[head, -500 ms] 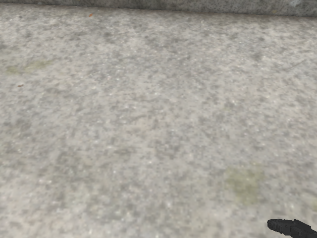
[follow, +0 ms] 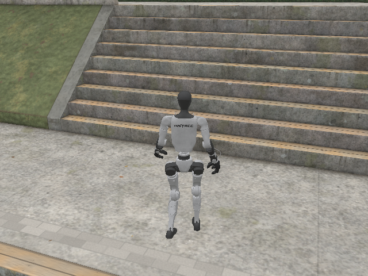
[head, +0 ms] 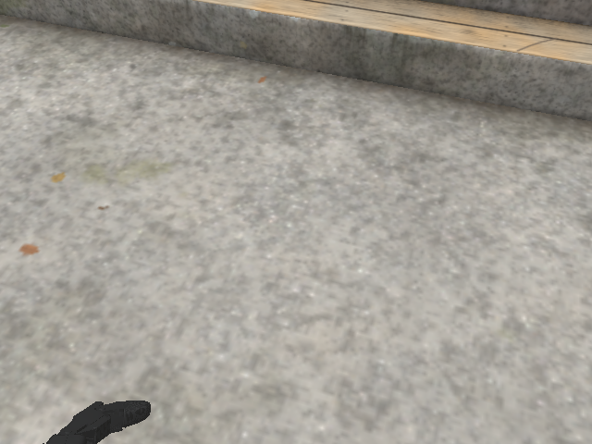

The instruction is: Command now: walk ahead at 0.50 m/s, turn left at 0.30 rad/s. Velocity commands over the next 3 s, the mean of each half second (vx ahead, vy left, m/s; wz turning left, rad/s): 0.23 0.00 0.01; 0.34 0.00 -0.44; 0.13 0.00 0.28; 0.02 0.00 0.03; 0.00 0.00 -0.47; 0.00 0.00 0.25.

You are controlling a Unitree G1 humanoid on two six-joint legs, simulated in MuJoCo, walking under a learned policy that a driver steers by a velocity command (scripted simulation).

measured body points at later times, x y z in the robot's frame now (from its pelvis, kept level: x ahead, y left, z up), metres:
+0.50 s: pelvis +0.15 +0.03 +0.01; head +0.18 +0.04 +0.46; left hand +0.27 +0.30 -0.11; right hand +0.33 -0.22 -0.07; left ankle +0.22 +0.14 -0.72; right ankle +0.10 -0.11 -0.65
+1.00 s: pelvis +0.25 -0.04 +0.03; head +0.26 -0.08 +0.47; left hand +0.34 +0.21 -0.08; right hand +0.37 -0.34 -0.08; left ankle +0.44 +0.08 -0.66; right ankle +0.15 -0.10 -0.72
